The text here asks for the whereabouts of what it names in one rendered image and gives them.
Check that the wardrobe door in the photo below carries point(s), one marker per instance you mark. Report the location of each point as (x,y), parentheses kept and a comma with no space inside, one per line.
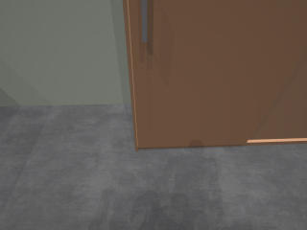
(210,69)
(286,118)

